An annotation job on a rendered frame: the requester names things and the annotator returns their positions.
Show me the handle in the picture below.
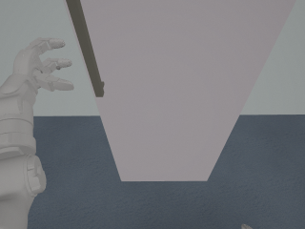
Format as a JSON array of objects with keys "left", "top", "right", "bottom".
[{"left": 66, "top": 0, "right": 105, "bottom": 97}]

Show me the robot left upper arm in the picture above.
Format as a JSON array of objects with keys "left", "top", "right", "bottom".
[{"left": 0, "top": 154, "right": 47, "bottom": 229}]

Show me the fridge door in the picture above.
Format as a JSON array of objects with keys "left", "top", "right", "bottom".
[{"left": 64, "top": 0, "right": 296, "bottom": 181}]

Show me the left robot forearm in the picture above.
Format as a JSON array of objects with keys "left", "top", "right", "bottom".
[{"left": 0, "top": 73, "right": 38, "bottom": 159}]

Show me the robot left hand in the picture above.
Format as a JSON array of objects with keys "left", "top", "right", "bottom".
[{"left": 12, "top": 37, "right": 74, "bottom": 92}]

